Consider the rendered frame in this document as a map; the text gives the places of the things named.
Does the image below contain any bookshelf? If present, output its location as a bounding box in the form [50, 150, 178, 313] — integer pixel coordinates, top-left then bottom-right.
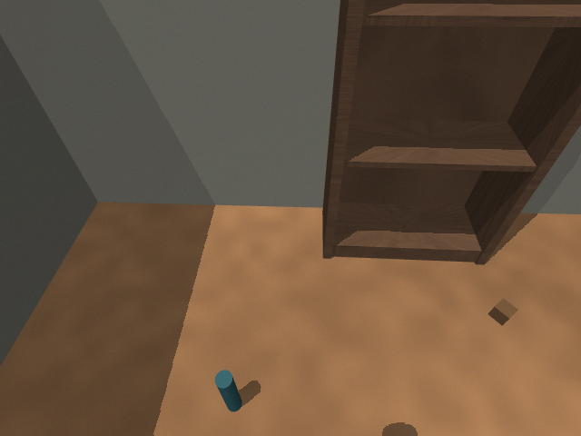
[322, 0, 581, 265]

